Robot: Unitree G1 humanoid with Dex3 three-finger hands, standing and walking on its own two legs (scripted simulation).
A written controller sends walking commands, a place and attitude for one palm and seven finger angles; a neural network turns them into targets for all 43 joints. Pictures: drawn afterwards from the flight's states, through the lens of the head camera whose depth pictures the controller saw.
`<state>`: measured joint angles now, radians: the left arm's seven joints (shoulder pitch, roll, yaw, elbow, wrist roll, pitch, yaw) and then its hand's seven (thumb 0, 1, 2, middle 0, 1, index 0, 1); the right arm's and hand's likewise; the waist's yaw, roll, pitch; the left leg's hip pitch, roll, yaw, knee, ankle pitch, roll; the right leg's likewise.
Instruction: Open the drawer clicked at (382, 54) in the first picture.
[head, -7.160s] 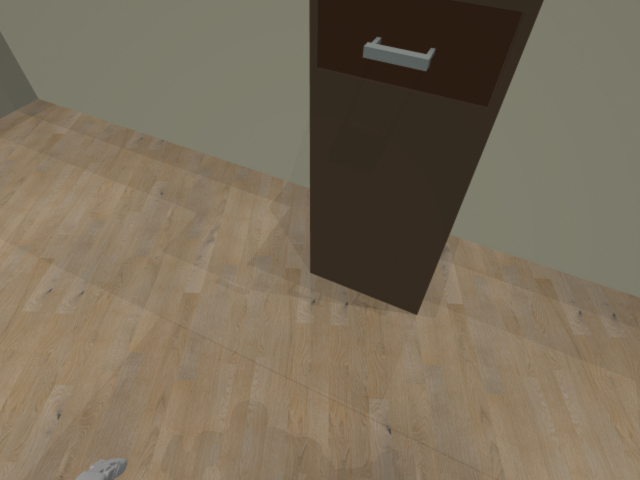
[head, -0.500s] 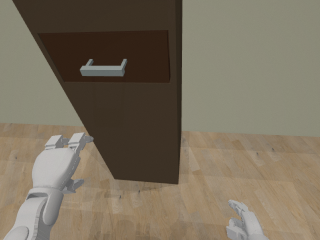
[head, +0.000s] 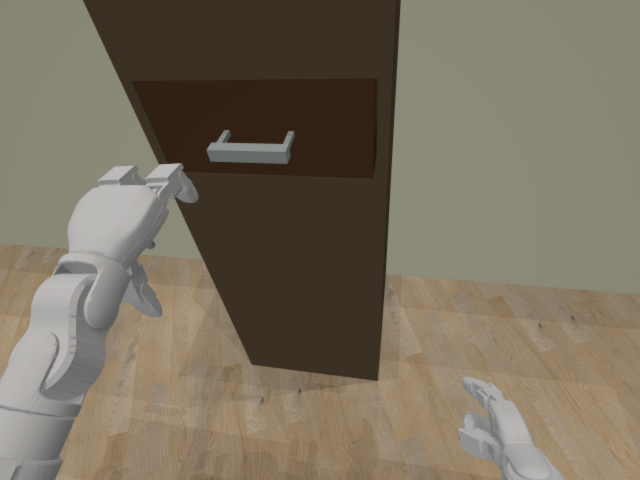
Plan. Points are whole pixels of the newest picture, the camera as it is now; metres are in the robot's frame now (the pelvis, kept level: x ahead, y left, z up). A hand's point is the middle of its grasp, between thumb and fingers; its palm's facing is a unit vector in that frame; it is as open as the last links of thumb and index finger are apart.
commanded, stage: raise the hand with hooked fingers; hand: left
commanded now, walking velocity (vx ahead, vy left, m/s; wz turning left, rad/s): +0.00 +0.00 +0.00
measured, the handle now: (253, 144) +0.56 +0.20 +0.14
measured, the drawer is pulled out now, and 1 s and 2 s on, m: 0.00 0.00 0.00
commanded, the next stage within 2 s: move the hooked fingers above the handle in 0.58 s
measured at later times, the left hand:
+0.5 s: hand (155, 228) +0.30 +0.23 +0.20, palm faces +0.11 -0.05 -0.99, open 13.8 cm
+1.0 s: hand (164, 202) +0.34 +0.22 +0.21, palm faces +0.12 -0.03 -0.99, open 13.8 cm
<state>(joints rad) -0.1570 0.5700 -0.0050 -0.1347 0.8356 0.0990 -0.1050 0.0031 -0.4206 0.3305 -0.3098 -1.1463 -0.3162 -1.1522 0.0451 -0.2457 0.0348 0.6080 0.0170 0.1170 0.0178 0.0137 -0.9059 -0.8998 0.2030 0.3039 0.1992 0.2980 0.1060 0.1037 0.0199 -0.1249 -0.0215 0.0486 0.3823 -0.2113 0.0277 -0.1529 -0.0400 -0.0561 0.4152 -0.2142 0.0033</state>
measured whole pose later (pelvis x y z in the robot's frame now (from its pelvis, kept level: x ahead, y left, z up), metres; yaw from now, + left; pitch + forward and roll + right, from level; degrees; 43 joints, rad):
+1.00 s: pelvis -0.02 -0.02 +0.00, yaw +1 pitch -2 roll +1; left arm -0.48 0.62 -0.02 0.11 0.80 0.01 -0.24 0.00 -0.50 0.30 -0.32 -1.20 -0.32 -1.20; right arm 0.10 -0.27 0.04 0.63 0.03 0.09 0.00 0.01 -0.91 -0.90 0.20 0.30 0.20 0.30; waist 0.08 0.10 0.02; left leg -0.19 -0.01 0.02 0.39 -0.18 0.01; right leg -0.21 -0.03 -0.08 0.43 -0.19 -0.02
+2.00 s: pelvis +0.02 +0.00 +0.00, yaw +0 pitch +6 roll +0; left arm -0.88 0.57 -0.13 0.59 0.91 0.06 -0.19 0.00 -0.49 0.30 -0.31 -1.20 -0.32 -1.20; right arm 0.21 -0.28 0.01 0.64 0.05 0.17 0.00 0.01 -0.91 -0.90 0.20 0.30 0.20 0.30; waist 0.01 0.07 -0.04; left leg -0.28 -0.01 0.05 0.41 -0.24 0.03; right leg -0.31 -0.03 -0.05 0.44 -0.24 0.00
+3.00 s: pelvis +0.02 +0.00 -0.01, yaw -1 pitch +8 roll +0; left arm -1.02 0.57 -0.14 0.80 0.92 -0.05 -0.21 0.00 -0.49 0.30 -0.31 -1.20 -0.32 -1.20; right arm 0.24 -0.27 0.00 0.65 0.06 0.17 -0.04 0.01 -0.91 -0.90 0.20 0.30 0.20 0.30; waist -0.03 0.05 -0.05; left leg -0.34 -0.01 0.05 0.46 -0.26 0.02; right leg -0.36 -0.02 -0.05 0.47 -0.25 0.00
